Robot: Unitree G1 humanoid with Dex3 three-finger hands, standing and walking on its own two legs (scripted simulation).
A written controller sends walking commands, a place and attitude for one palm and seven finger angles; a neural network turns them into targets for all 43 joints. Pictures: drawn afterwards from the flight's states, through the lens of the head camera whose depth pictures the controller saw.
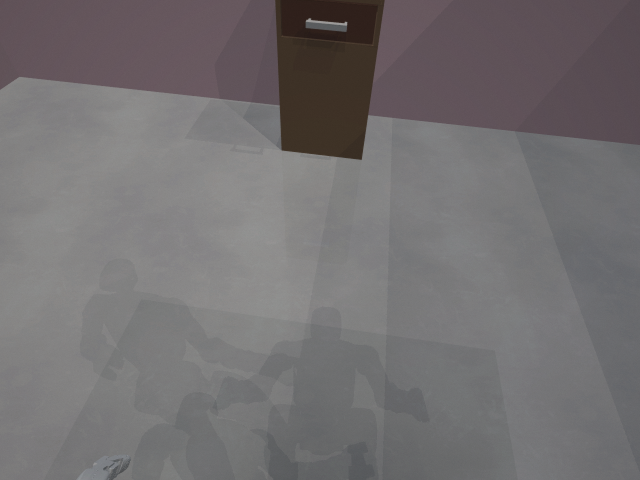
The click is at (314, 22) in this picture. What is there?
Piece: drawer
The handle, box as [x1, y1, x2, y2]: [306, 18, 346, 31]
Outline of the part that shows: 306,20 306,27 342,31 346,30 346,22 336,23 311,20 310,18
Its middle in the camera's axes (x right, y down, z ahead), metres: +0.02 -0.88 +1.58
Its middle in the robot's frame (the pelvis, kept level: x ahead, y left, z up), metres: +1.76 +0.05 -0.10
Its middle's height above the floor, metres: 0.67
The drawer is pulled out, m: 0.00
